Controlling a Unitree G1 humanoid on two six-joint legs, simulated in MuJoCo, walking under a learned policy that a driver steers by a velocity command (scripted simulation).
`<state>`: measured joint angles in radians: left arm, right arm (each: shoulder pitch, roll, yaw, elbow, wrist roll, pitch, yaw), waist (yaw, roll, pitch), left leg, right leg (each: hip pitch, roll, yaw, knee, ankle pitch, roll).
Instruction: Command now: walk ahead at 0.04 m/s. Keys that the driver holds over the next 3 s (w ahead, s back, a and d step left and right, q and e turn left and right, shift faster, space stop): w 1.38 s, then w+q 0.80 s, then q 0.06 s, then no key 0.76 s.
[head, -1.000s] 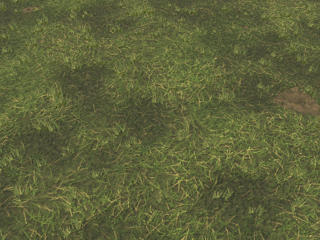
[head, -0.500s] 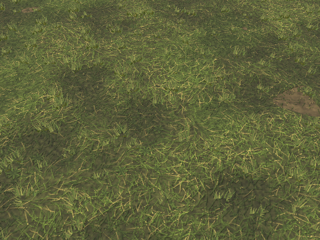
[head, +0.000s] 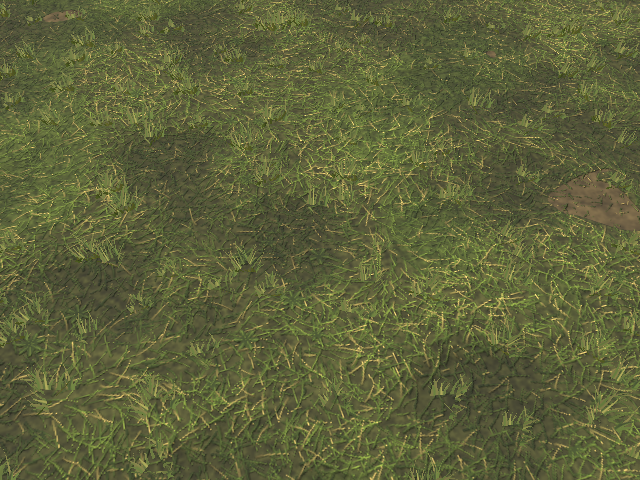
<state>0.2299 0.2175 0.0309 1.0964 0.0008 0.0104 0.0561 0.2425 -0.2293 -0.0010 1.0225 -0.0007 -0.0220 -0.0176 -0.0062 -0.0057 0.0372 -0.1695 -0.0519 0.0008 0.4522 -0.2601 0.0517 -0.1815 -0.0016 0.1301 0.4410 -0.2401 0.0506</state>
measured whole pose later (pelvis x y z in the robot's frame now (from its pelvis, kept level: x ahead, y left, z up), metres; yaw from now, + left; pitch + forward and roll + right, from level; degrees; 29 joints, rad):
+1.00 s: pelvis +0.40 -0.02 +0.00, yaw -1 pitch +0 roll +1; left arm 0.27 0.26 0.05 0.96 -0.02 -0.10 0.01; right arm 0.21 -0.25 -0.05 0.93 0.00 -0.10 0.04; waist -0.01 -0.03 0.04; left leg -0.26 -0.06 0.08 0.38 -0.13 0.08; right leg -0.47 -0.08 0.04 1.18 -0.32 -0.05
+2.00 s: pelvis +0.97 -0.02 -0.02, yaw +17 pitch +1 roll -1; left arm 0.27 0.27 0.06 0.91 -0.02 -0.08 0.01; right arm 0.11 -0.27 -0.09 0.78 0.02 -0.05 0.04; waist 0.01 0.00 0.07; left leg -0.47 -0.06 0.06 0.63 -0.20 0.12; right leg -0.20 -0.04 -0.06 1.13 -0.48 0.01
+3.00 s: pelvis +1.28 +0.07 -0.01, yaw +32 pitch -1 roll -1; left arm 0.16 0.24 0.03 0.90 0.01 -0.02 0.00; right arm 0.24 -0.22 -0.04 0.84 -0.01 -0.01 -0.03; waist 0.01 0.00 0.02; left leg -0.21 0.01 -0.05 0.57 -0.34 -0.02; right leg -0.30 0.01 -0.02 0.54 -0.23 -0.01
